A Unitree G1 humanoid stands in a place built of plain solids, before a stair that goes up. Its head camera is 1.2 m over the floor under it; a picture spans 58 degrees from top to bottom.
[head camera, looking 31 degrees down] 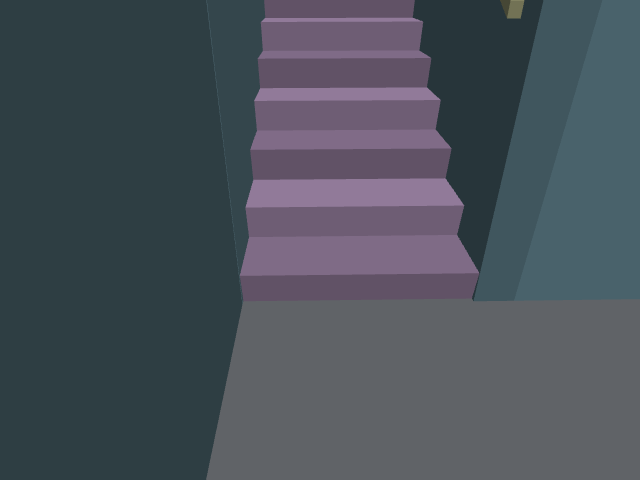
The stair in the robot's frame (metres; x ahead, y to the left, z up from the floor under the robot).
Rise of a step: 0.17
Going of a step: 0.30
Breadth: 1.00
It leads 1 degrees to the left of straight ahead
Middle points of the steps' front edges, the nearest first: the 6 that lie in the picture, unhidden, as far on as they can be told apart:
1.47 -0.17 0.15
1.77 -0.16 0.31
2.07 -0.16 0.48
2.37 -0.15 0.65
2.67 -0.14 0.81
2.97 -0.14 0.98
